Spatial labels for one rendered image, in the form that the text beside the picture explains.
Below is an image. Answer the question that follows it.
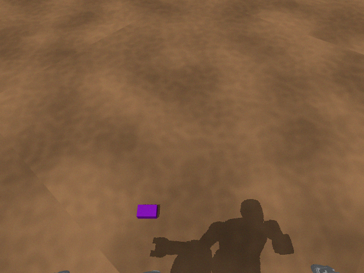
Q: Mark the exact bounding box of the small box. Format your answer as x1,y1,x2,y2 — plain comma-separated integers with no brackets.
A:
136,205,158,219

